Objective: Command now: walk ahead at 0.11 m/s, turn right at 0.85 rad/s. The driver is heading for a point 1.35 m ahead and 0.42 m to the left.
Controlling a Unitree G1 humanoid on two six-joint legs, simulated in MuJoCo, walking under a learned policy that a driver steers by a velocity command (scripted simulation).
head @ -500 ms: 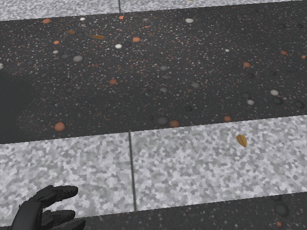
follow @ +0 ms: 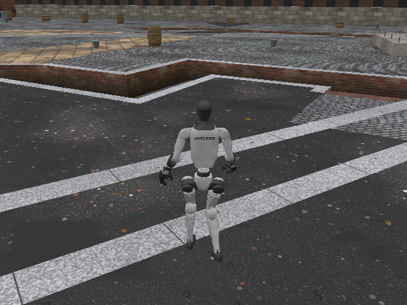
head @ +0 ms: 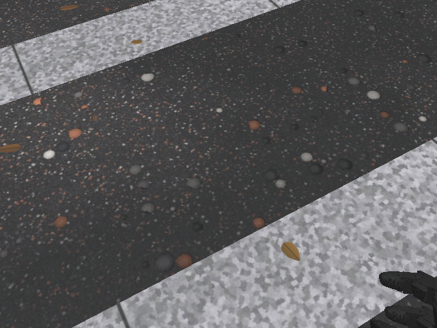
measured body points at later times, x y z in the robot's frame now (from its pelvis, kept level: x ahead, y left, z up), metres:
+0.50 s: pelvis +0.04 +0.01 +0.02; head +0.07 +0.00 +0.47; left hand +0.17 +0.28 -0.07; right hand +0.17 -0.28 -0.09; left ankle +0.04 +0.13 -0.64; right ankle +0.03 -0.11 -0.72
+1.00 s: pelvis +0.19 +0.13 +0.02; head +0.20 +0.17 +0.47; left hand +0.27 +0.47 -0.04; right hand +0.33 -0.11 -0.08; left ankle +0.01 +0.14 -0.72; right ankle +0.44 +0.08 -0.66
